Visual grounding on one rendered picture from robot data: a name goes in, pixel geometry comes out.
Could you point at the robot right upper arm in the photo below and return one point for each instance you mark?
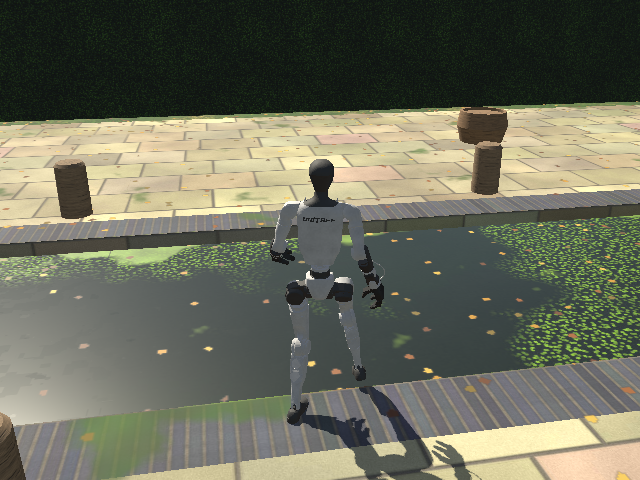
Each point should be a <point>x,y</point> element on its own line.
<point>353,214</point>

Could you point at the robot left hand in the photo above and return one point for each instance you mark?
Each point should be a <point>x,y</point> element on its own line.
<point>286,255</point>

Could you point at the robot right forearm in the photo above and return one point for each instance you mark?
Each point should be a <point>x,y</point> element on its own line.
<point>368,270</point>

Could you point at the robot right hand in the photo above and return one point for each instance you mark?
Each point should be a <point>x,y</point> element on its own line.
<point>378,295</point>

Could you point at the robot left upper arm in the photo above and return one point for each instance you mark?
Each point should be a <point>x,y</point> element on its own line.
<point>288,212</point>

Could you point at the robot left forearm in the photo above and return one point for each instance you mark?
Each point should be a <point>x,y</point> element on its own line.
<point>274,254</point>

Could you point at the right robot thigh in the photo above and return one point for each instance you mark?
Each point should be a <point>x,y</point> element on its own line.
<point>343,289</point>

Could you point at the left robot foot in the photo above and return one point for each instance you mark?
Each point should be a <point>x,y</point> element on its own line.
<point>293,415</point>

